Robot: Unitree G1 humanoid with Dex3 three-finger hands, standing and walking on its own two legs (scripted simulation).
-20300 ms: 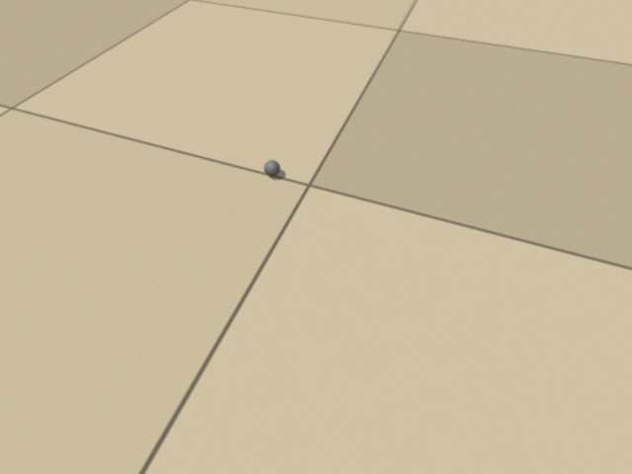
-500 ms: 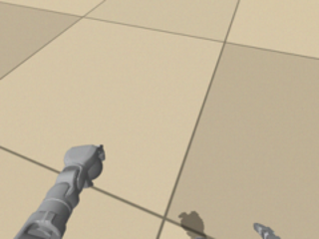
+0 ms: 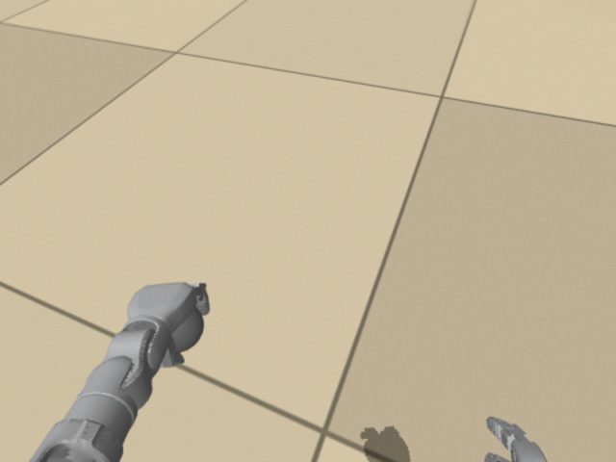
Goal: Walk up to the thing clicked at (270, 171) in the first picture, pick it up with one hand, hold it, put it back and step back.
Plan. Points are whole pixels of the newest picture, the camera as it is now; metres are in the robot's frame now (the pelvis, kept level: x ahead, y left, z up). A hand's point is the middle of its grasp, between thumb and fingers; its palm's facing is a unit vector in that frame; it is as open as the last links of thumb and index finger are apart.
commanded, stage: hold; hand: left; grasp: from above
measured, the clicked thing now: (177, 326) +0.32 +0.23 -0.06
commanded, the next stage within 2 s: crouch in 1.16 s
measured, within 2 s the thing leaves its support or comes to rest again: neither
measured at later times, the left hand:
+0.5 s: hand (170, 338) +0.28 +0.22 -0.02, palm faces -0.43 -0.05 -0.90, open 9.9 cm
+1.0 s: hand (174, 330) +0.29 +0.21 -0.02, palm faces -0.43 -0.06 -0.90, open 10.0 cm
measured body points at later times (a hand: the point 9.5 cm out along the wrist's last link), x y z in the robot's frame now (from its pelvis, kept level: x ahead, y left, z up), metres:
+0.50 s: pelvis -0.01 +0.00 +0.01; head +0.00 -0.03 +0.46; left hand +0.30 +0.22 +0.03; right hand +0.13 -0.25 -0.11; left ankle +0.00 +0.12 -0.73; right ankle +0.02 -0.14 -0.73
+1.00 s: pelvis +0.00 +0.00 +0.01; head +0.01 -0.03 +0.46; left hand +0.31 +0.22 +0.03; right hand +0.15 -0.26 -0.10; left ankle +0.00 +0.12 -0.73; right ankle +0.02 -0.14 -0.73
